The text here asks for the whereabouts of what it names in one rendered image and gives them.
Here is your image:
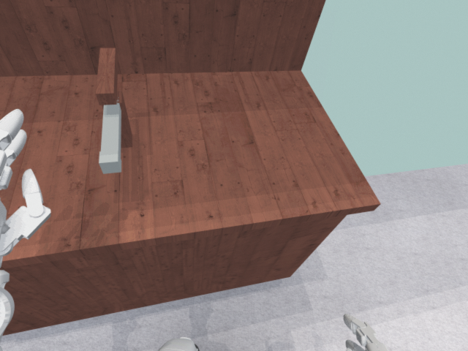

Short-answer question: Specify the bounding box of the right robot hand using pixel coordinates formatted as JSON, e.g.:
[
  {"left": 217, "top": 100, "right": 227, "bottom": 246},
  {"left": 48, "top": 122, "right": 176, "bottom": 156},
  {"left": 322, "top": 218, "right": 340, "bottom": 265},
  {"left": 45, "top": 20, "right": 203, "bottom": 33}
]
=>
[{"left": 344, "top": 314, "right": 389, "bottom": 351}]

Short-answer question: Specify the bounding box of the left robot hand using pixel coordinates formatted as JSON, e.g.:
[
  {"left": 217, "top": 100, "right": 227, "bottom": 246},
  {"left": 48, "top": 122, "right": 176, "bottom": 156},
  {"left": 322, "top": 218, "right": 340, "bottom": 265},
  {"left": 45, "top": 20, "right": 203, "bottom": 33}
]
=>
[{"left": 0, "top": 109, "right": 50, "bottom": 267}]

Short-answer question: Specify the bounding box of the left robot forearm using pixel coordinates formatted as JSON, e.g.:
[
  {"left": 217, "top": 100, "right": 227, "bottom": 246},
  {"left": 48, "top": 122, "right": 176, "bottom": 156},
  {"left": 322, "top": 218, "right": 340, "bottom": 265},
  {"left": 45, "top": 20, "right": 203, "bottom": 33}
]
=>
[{"left": 0, "top": 270, "right": 15, "bottom": 351}]

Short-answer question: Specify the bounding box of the counter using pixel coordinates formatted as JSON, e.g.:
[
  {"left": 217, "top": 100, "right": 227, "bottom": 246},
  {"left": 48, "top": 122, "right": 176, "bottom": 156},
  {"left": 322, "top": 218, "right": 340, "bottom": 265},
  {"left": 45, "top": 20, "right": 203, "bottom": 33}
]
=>
[{"left": 0, "top": 0, "right": 381, "bottom": 336}]

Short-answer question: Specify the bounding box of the tap lever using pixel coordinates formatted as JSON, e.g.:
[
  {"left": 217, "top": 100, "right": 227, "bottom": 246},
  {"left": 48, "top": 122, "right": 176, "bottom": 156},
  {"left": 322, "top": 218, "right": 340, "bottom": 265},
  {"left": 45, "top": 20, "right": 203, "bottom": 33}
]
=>
[{"left": 99, "top": 99, "right": 121, "bottom": 174}]

